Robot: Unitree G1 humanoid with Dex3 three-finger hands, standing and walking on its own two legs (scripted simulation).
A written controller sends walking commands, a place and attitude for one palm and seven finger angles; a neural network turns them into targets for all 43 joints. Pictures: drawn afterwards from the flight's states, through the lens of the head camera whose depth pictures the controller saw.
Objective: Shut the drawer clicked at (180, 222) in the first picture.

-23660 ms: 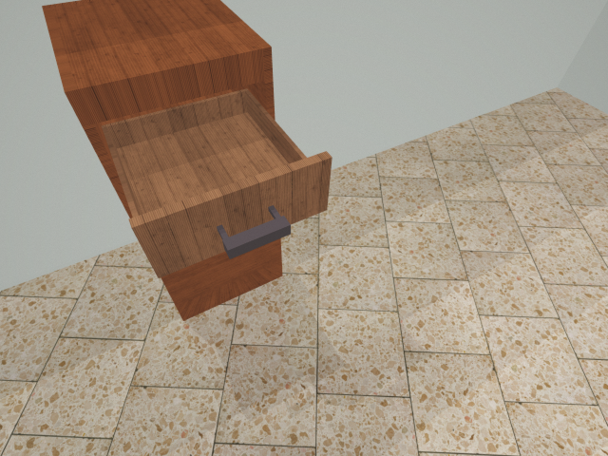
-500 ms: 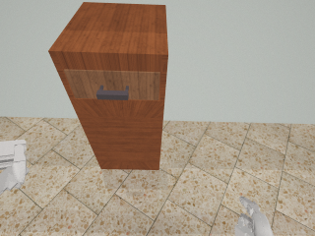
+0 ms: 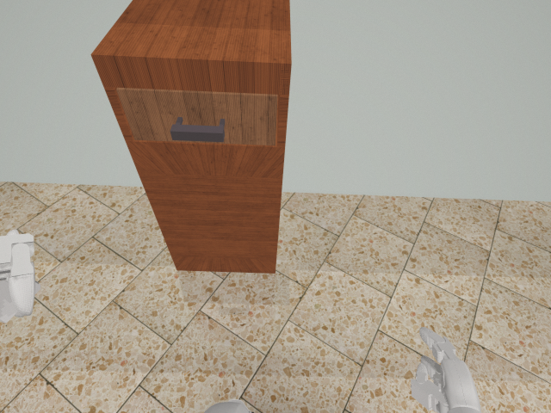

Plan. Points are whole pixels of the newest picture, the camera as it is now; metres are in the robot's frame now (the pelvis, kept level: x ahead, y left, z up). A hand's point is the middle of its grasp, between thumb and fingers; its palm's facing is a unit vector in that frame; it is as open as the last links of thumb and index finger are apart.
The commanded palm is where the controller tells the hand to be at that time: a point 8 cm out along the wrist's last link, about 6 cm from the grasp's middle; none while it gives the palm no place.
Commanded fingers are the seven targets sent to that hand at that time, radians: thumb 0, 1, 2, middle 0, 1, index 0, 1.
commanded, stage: step back with the hand held close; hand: left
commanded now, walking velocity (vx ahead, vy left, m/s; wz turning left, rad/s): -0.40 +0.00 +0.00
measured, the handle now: (199, 127) +0.69 +0.21 -0.01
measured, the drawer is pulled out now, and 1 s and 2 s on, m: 0.00 0.00 0.00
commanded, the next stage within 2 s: stop stepping back and stand still in 0.46 s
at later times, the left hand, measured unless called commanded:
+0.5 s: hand out of the picture +0.11 +0.23 +0.20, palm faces +0.29 -0.84 -0.45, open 3.3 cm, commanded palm +0.04 +0.28 +0.19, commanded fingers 0.00 0.90 0.90 -1.40 -1.60 -1.40 -1.60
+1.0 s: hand out of the picture -0.02 +0.23 +0.18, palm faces +0.37 -0.84 -0.40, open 3.3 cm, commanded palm -0.07 +0.28 +0.19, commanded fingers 0.00 0.90 0.90 -1.40 -1.60 -1.40 -1.60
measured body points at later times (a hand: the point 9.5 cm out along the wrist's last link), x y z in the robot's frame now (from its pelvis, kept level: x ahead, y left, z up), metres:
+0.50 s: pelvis -0.10 +0.00 +0.02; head -0.05 +0.04 +0.46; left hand +0.09 +0.27 +0.22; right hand +0.08 -0.21 -0.06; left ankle +0.01 +0.10 -0.72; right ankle -0.20 -0.14 -0.69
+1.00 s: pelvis -0.21 +0.00 +0.01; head -0.22 +0.02 +0.46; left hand -0.04 +0.28 +0.20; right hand -0.05 -0.25 -0.05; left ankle -0.18 +0.11 -0.72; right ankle -0.22 -0.12 -0.72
